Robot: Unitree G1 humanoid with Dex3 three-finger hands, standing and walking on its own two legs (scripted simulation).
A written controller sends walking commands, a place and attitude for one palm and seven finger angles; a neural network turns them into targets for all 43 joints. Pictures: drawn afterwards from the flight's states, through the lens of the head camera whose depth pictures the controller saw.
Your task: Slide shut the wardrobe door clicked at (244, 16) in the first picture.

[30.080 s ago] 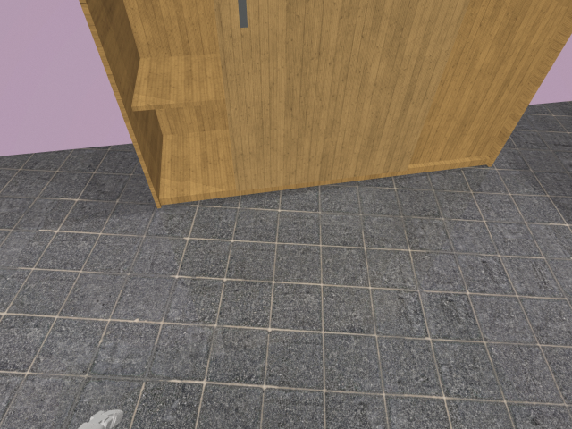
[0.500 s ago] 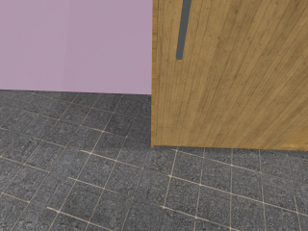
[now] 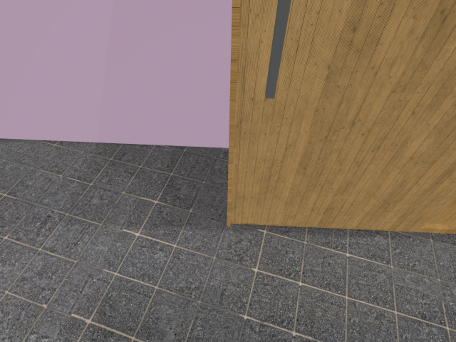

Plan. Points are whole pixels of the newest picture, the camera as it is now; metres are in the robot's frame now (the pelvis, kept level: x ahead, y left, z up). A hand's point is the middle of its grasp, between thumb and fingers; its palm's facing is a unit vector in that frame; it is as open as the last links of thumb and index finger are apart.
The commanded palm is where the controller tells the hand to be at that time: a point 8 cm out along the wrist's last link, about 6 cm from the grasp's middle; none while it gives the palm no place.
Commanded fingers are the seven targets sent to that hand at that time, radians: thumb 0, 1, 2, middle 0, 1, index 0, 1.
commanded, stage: look to check the result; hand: right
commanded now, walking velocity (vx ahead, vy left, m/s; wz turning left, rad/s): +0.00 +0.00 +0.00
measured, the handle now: (277, 33) +0.71 -0.06 +0.19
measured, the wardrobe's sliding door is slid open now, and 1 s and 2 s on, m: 0.00 0.00 0.00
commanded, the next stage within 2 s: stand and wait in 0.54 s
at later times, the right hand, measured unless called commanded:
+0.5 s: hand out of the picture +0.09 -0.22 -0.16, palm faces +0.00 +0.95 -0.31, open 7.4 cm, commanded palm none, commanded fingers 0.00 -0.90 -0.90 0.20 0.30 0.20 0.30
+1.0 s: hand out of the picture +0.10 -0.22 -0.16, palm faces -0.02 +0.95 -0.31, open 7.4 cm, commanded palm none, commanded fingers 0.00 -0.90 -0.90 0.20 0.30 0.20 0.30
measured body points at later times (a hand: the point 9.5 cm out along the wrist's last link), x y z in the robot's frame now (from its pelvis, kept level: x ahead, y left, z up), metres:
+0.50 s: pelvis +0.02 +0.01 +0.00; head +0.04 +0.01 +0.45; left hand +0.10 +0.29 -0.14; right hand +0.09 -0.27 -0.14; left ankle +0.00 +0.13 -0.75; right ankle +0.01 -0.08 -0.75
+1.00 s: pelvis +0.03 +0.02 +0.00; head +0.05 +0.02 +0.45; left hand +0.10 +0.30 -0.14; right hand +0.10 -0.27 -0.13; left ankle +0.00 +0.13 -0.75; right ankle +0.01 -0.08 -0.75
